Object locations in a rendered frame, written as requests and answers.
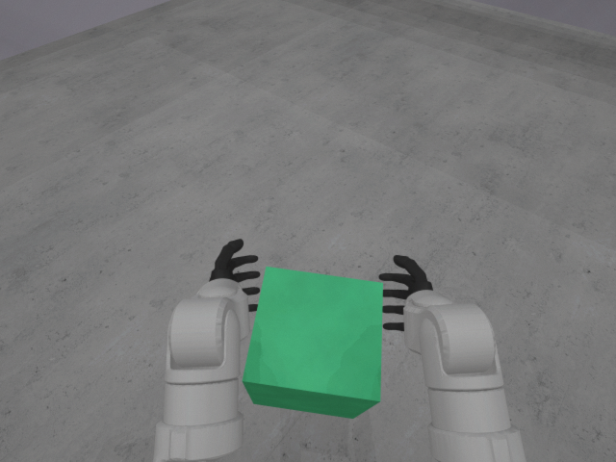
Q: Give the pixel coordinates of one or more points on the carton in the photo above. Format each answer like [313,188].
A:
[316,344]

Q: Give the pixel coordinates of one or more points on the right robot hand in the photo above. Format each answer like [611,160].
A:
[416,281]

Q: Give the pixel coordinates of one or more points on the left robot hand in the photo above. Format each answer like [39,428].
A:
[224,266]

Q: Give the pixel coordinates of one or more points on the left robot forearm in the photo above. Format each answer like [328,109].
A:
[201,419]

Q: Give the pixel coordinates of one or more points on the right robot forearm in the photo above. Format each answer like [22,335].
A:
[462,370]

